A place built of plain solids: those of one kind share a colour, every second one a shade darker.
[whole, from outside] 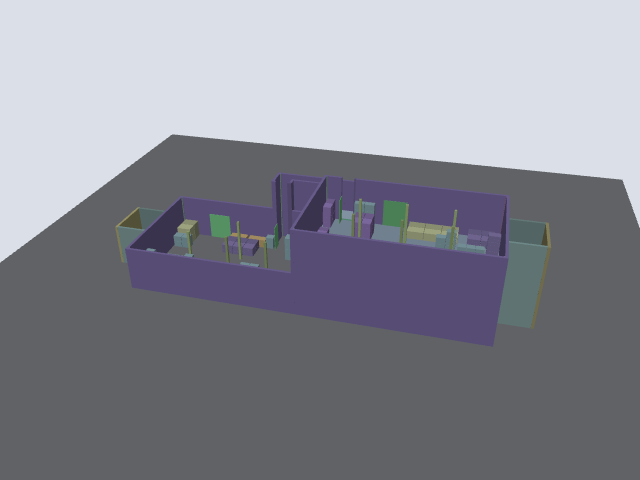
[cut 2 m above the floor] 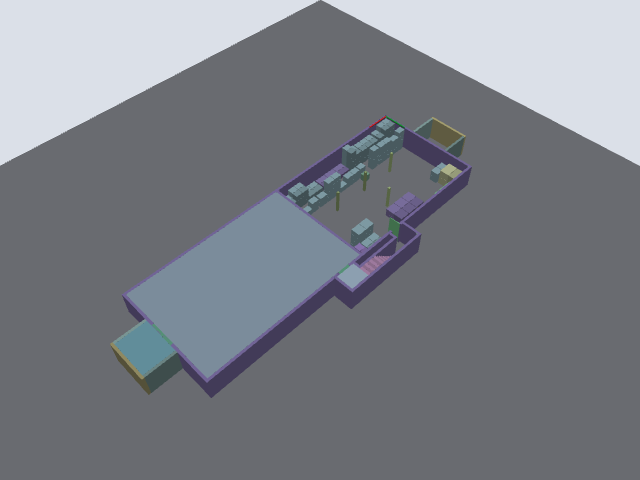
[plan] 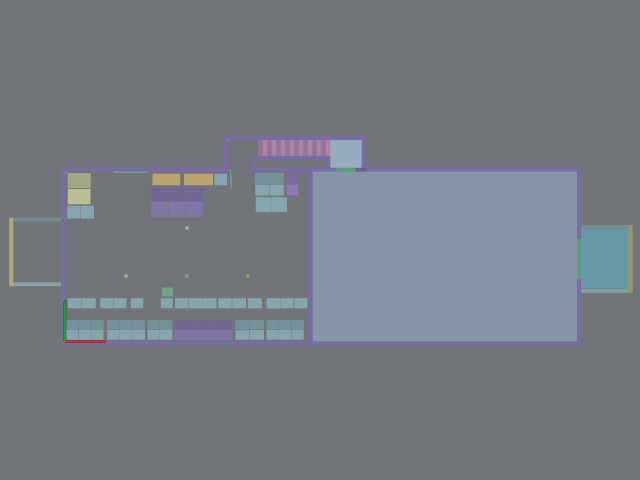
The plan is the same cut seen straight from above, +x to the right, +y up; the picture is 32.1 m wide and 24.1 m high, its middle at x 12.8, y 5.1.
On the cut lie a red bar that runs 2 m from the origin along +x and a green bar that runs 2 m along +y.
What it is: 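A bonded warehouse up a steep quayside street; two or three stores in a row up the hill, each one storey, its floor a whole storey over the one below; closed straight stairs of 38 to 42 degrees between two walls, 0.74 to 1.05 m broad, in lean-to passages along the stores' sides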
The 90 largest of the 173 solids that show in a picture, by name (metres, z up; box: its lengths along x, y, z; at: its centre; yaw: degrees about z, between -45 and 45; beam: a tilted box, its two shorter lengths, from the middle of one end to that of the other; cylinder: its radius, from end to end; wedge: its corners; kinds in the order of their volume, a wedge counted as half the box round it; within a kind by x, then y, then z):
{
 "raised_1": {"box": [1.59, 1.4, 3.21], "at": [14.11, 9.42, 1.55]},
 "raised_2": {"box": [13.26, 8.52, 3.21], "at": [19.07, 4.26, 1.55]},
 "wall_1": {"box": [0.2, 8.93, 3.41], "at": [-0.1, 4.26, 1.66]},
 "wall_2": {"box": [8.51, 0.2, 3.41], "at": [4.05, 8.62, 1.66]},
 "wall_3": {"box": [12.64, 0.2, 3.41], "at": [6.12, -0.1, 1.66]},
 "wall_4": {"box": [0.2, 1.8, 5.81], "at": [8.06, 9.42, 2.85]},
 "wall_5": {"box": [0.35, 0.2, 5.81], "at": [8.13, 8.62, 2.85]},
 "wall_6": {"box": [1.64, 0.2, 5.81], "at": [8.78, 10.22, 2.85]},
 "wall_7": {"box": [0.35, 0.2, 5.81], "at": [9.43, 8.62, 2.85]},
 "wall_8": {"box": [0.2, 0.8, 5.81], "at": [9.5, 8.93, 2.85]},
 "wall_9": {"box": [3.19, 0.2, 3.41], "at": [10.85, 8.62, 1.66]},
 "wall_10": {"box": [3.91, 0.2, 5.81], "at": [11.36, 9.23, 2.85]},
 "wall_11": {"box": [4.31, 0.2, 5.81], "at": [11.36, 10.22, 2.85]},
 "wall_12": {"box": [0.2, 8.93, 6.77], "at": [12.34, 4.26, 3.33]},
 "wall_13": {"box": [1.27, 0.2, 6.77], "at": [12.88, 8.62, 3.33]},
 "wall_14": {"box": [0.2, 0.8, 5.81], "at": [13.21, 8.93, 2.85]},
 "wall_15": {"box": [0.52, 0.2, 6.77], "at": [13.37, 8.62, 3.33]},
 "wall_16": {"box": [1.99, 0.2, 5.81], "at": [14.11, 10.22, 2.85]},
 "wall_17": {"box": [0.52, 0.2, 6.77], "at": [14.84, 8.62, 3.33]},
 "wall_18": {"box": [0.2, 1.8, 5.81], "at": [15.0, 9.42, 2.85]},
 "wall_19": {"box": [13.66, 0.2, 6.77], "at": [19.07, -0.1, 3.33]},
 "wall_20": {"box": [11.2, 0.2, 6.77], "at": [20.3, 8.62, 3.33]},
 "wall_21": {"box": [0.2, 8.93, 6.77], "at": [25.8, 4.26, 3.33]},
 "area_1": {"box": [2.4, 3.01, 3.21], "at": [27.1, 4.15, 1.55]},
 "area_side_1": {"box": [2.4, 0.2, 3.25], "at": [-1.4, 2.87, 1.57]},
 "area_side_2": {"box": [2.4, 0.2, 3.25], "at": [-1.4, 6.12, 1.57]},
 "area_side_3": {"box": [2.4, 0.2, 6.41], "at": [27.1, 2.54, 3.15]},
 "area_side_4": {"box": [2.4, 0.2, 6.41], "at": [27.1, 5.75, 3.15]},
 "area_end_1": {"box": [0.2, 3.45, 3.25], "at": [-2.7, 4.5, 1.57]},
 "area_end_2": {"box": [0.2, 3.41, 6.41], "at": [28.4, 4.15, 3.15]},
 "lot_crates_1": {"box": [1.15, 0.77, 0.72], "at": [0.71, 7.28, 0.31]},
 "lot_crates_2": {"box": [1.15, 0.77, 0.67], "at": [0.71, 7.28, 1.0]},
 "lot_crates_3": {"box": [1.15, 0.77, 0.67], "at": [0.71, 8.08, 1.0]},
 "lot_crates_4": {"box": [1.22, 0.77, 0.67], "at": [19.61, 7.29, 3.44]},
 "lot_crates_5": {"box": [1.22, 0.77, 0.67], "at": [19.61, 8.08, 3.44]},
 "lot_crates_6": {"box": [1.22, 0.77, 0.67], "at": [20.85, 7.29, 3.44]},
 "lot_crates_7": {"box": [1.22, 0.77, 0.67], "at": [20.85, 8.08, 3.44]},
 "lot_crates_8": {"box": [1.22, 0.77, 0.67], "at": [22.08, 7.3, 3.44]},
 "lot_crates_9": {"box": [1.22, 0.77, 0.67], "at": [22.08, 8.08, 3.44]},
 "lot_chests_1": {"box": [0.66, 0.65, 0.48], "at": [0.44, 6.5, 0.72]},
 "lot_chests_2": {"box": [0.66, 0.65, 0.53], "at": [1.12, 6.5, 0.21]},
 "lot_chests_3": {"box": [0.66, 0.65, 0.48], "at": [1.12, 6.5, 0.72]},
 "lot_chests_4": {"box": [0.63, 0.51, 0.58], "at": [3.6, 1.92, 0.24]},
 "lot_chests_5": {"box": [0.68, 0.51, 0.56], "at": [7.27, 1.92, 0.23]},
 "lot_chests_6": {"box": [0.62, 0.57, 0.53], "at": [7.81, 8.13, 0.21]},
 "lot_chests_7": {"box": [0.71, 0.49, 0.53], "at": [8.9, 0.84, 0.22]},
 "lot_chests_8": {"box": [0.71, 0.49, 0.53], "at": [8.91, 0.33, 0.22]},
 "lot_chests_9": {"box": [0.71, 0.49, 0.53], "at": [9.63, 0.84, 0.22]},
 "lot_chests_10": {"box": [0.71, 0.49, 0.53], "at": [9.64, 0.34, 0.22]},
 "lot_chests_11": {"box": [0.71, 0.55, 0.5], "at": [9.9, 7.61, 0.76]},
 "lot_chests_12": {"box": [0.71, 0.55, 0.5], "at": [9.9, 8.19, 0.76]},
 "lot_chests_13": {"box": [0.77, 0.74, 0.48], "at": [9.96, 6.88, 1.71]},
 "lot_chests_14": {"box": [0.71, 0.55, 0.5], "at": [10.62, 8.19, 0.76]},
 "lot_chests_15": {"box": [0.71, 0.55, 0.5], "at": [10.63, 7.61, 0.76]},
 "lot_chests_16": {"box": [0.77, 0.74, 0.48], "at": [10.75, 6.88, 1.22]},
 "lot_chests_17": {"box": [0.77, 0.74, 0.48], "at": [10.75, 6.88, 1.71]},
 "lot_chests_18": {"box": [0.67, 0.51, 0.57], "at": [11.14, 1.93, 0.24]},
 "lot_chests_19": {"box": [0.67, 0.51, 0.57], "at": [11.84, 1.92, 0.24]},
 "lot_chests_20": {"box": [0.75, 0.48, 0.54], "at": [15.27, 7.58, 5.04]},
 "lot_chests_21": {"box": [0.75, 0.48, 0.54], "at": [16.04, 7.57, 5.04]},
 "lot_chests_22": {"box": [0.69, 0.53, 0.53], "at": [21.56, 5.97, 3.96]},
 "lot_chests_23": {"box": [0.69, 0.53, 0.53], "at": [22.26, 5.97, 4.49]},
 "lot_chests_24": {"box": [0.61, 0.53, 0.58], "at": [23.08, 5.97, 3.4]},
 "lot_chests_25": {"box": [0.61, 0.53, 0.58], "at": [23.72, 5.96, 3.4]},
 "lot_chests_26": {"box": [0.61, 0.53, 0.58], "at": [24.35, 5.96, 3.4]},
 "flight_1": {"box": [0.23, 0.8, 1.04], "at": [10.72, 9.72, 0.47]},
 "flight_2": {"box": [0.23, 0.8, 1.23], "at": [10.94, 9.72, 0.57]},
 "flight_3": {"box": [0.23, 0.8, 1.43], "at": [11.17, 9.72, 0.67]},
 "flight_4": {"box": [0.23, 0.8, 1.63], "at": [11.39, 9.72, 0.76]},
 "flight_5": {"box": [0.23, 0.8, 1.82], "at": [11.62, 9.72, 0.86]},
 "flight_6": {"box": [0.23, 0.8, 2.02], "at": [11.84, 9.72, 0.96]},
 "flight_7": {"box": [0.23, 0.8, 2.22], "at": [12.07, 9.72, 1.06]},
 "flight_8": {"box": [0.23, 0.8, 2.42], "at": [12.3, 9.72, 1.16]},
 "flight_9": {"box": [0.23, 0.8, 2.61], "at": [12.52, 9.72, 1.26]},
 "flight_10": {"box": [0.23, 0.8, 2.81], "at": [12.75, 9.72, 1.36]},
 "flight_11": {"box": [0.23, 0.8, 3.01], "at": [12.97, 9.72, 1.45]},
 "flight_12": {"box": [0.23, 0.8, 3.21], "at": [13.2, 9.72, 1.55]},
 "doorway_1": {"box": [0.95, 0.2, 3.21], "at": [14.11, 8.62, 1.55]},
 "doorway_2": {"box": [0.2, 2.01, 3.21], "at": [25.8, 4.15, 1.55]},
 "lot_cases_1": {"box": [0.61, 0.73, 0.43], "at": [12.86, 7.35, 4.66]},
 "lot_cases_2": {"box": [0.61, 0.73, 0.48], "at": [12.86, 7.36, 3.34]},
 "lot_cases_3": {"box": [0.61, 0.73, 0.43], "at": [12.86, 7.36, 3.8]},
 "lot_cases_4": {"box": [0.61, 0.73, 0.43], "at": [12.86, 7.36, 4.23]},
 "lot_cases_5": {"box": [0.61, 0.73, 0.43], "at": [12.86, 8.11, 4.66]},
 "lot_cases_6": {"box": [0.68, 0.81, 0.38], "at": [16.14, 6.0, 4.48]},
 "lot_cases_7": {"box": [0.68, 0.81, 0.38], "at": [16.14, 6.01, 3.72]},
 "lot_cases_8": {"box": [0.68, 0.81, 0.38], "at": [16.14, 6.84, 4.48]},
 "lot_cases_9": {"box": [0.68, 0.81, 0.38], "at": [16.15, 6.0, 4.1]},
 "lot_bales_1": {"box": [1.39, 0.57, 0.73], "at": [5.08, 8.14, 0.32]},
 "lot_bales_2": {"box": [1.46, 0.57, 0.72], "at": [6.7, 8.14, 0.31]}
}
